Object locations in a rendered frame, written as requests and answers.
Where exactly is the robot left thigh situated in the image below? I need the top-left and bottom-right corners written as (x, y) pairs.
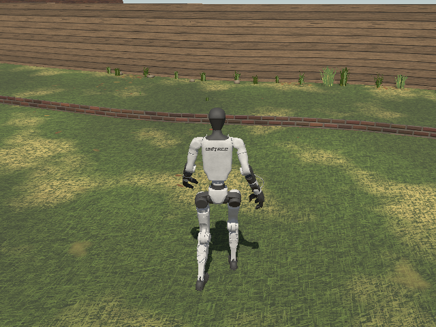
top-left (195, 191), bottom-right (211, 245)

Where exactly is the right robot forearm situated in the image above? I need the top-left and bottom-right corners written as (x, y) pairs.
top-left (245, 165), bottom-right (262, 195)

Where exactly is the robot right hand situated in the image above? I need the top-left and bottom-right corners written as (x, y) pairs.
top-left (249, 192), bottom-right (264, 209)

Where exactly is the robot right foot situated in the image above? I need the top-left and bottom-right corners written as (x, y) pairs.
top-left (228, 254), bottom-right (238, 270)

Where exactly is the robot left hand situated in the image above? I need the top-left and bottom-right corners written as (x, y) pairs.
top-left (183, 177), bottom-right (198, 189)

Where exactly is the left robot forearm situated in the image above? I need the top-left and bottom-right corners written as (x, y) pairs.
top-left (183, 163), bottom-right (193, 182)

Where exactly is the left robot upper arm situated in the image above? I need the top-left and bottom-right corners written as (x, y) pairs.
top-left (185, 137), bottom-right (203, 173)

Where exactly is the right robot upper arm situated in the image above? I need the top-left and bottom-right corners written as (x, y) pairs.
top-left (231, 137), bottom-right (251, 176)

